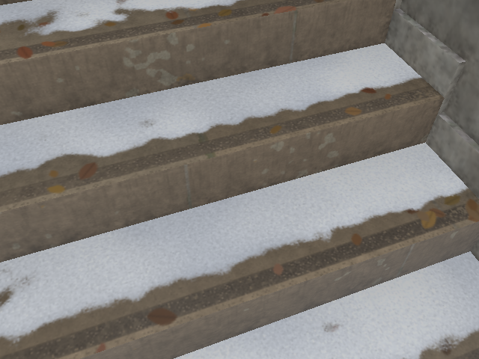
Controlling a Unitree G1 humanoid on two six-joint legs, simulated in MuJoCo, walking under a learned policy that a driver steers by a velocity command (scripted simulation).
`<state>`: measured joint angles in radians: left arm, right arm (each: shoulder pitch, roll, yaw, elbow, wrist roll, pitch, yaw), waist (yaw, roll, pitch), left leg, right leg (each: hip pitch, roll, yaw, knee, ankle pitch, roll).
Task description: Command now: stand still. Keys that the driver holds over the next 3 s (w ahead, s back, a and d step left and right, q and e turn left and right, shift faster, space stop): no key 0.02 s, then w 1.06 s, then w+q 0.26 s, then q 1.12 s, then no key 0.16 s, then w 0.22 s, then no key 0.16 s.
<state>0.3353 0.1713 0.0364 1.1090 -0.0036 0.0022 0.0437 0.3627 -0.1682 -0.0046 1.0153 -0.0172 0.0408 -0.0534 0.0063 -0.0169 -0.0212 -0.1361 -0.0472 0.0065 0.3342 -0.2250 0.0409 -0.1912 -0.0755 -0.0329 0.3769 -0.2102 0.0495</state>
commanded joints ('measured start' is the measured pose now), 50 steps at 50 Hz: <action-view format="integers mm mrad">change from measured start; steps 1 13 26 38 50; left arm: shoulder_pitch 83 219 175 -51 -214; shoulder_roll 87 59 3 -28 -77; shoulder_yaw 13 6 -83 -41 -118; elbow -9 -28 -38 -231 -371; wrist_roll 0 -12 34 -25 -14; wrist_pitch -3 -66 -43 -142 -60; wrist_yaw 2 -27 -49 -132 -57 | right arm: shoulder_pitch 84 -32 -338 134 183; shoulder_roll -89 -152 94 -103 -29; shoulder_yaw -16 -51 118 5 50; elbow -16 -121 -401 -81 72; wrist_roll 0 46 56 -22 -20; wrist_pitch -4 -31 -117 -101 -152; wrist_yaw -3 -1 98 64 87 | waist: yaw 0 92 -32 -130 -11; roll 8 45 -4 172 109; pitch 64 209 250 -57 48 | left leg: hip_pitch -16 -455 -1256 -47 -224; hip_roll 89 184 84 395 225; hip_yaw -78 -216 -86 -837 -65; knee -60 29 1812 -59 -42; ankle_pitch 193 -379 -27 -428 54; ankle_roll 44 155 71 248 126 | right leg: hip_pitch -27 102 -184 -656 -1067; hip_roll -18 71 -122 197 67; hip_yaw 5 -20 44 355 51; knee -40 36 -251 1475 1564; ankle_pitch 151 -126 -69 43 304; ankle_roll -26 -173 -179 -204 -130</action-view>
